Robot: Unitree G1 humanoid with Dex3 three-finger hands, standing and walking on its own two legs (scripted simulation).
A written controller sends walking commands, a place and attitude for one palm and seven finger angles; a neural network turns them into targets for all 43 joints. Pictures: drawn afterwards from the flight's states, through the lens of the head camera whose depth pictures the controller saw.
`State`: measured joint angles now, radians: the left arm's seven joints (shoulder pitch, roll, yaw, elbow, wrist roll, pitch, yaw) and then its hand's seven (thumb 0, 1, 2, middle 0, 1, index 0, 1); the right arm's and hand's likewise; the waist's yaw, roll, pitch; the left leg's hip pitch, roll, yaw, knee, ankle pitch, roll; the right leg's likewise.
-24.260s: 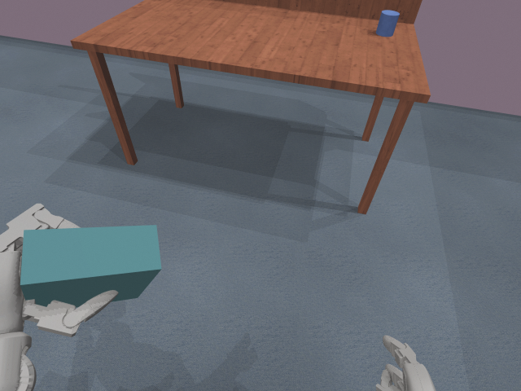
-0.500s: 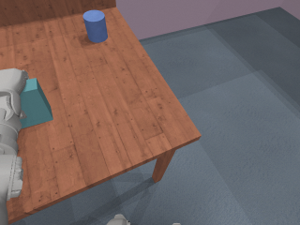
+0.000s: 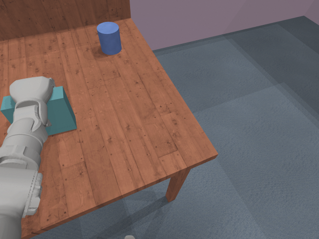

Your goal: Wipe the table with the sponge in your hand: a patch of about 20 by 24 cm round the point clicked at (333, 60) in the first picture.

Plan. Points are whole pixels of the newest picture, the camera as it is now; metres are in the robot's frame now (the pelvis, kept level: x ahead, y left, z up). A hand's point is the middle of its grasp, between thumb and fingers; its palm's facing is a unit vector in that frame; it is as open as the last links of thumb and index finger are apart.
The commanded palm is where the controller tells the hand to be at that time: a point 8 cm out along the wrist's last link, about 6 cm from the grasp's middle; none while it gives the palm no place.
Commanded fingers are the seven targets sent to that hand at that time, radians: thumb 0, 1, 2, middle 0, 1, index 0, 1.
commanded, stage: slide across to the middle lane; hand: left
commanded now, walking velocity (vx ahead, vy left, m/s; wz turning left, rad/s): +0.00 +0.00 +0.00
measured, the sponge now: (46, 119) +0.43 +0.32 +0.00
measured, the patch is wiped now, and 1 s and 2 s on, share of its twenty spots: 0.55 0.70 0.95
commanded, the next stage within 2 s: wipe back along the middle lane in 0.20 s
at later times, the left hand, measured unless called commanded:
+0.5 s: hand (62, 105) +0.45 +0.27 +0.04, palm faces -0.11 +0.02 -0.99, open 9.7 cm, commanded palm +0.42 +0.25 +0.07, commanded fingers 0.00 0.10 1.30 -1.20 -1.60 -1.20 -1.60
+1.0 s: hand (62, 117) +0.41 +0.26 +0.04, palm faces -0.06 +0.00 -1.00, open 9.7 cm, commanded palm +0.37 +0.24 +0.07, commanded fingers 0.00 0.10 1.30 -1.20 -1.60 -1.20 -1.60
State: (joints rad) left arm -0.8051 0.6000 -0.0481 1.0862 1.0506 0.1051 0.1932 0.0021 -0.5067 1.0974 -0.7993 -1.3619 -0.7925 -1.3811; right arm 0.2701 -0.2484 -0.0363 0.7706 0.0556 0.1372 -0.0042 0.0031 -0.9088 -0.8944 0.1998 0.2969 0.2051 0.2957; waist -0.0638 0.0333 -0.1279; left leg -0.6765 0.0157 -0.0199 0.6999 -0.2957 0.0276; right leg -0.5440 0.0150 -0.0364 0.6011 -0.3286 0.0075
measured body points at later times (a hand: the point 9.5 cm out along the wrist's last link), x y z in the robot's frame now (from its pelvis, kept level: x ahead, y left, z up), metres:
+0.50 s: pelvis +0.01 -0.02 +0.00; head +0.07 -0.02 +0.45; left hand +0.45 +0.27 +0.09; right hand +0.06 -0.29 -0.13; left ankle +0.02 +0.10 -0.72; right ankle -0.03 -0.14 -0.72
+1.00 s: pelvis +0.01 -0.01 +0.01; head +0.04 -0.01 +0.46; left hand +0.41 +0.26 +0.09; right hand +0.13 -0.27 -0.12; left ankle +0.02 +0.10 -0.72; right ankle -0.03 -0.14 -0.72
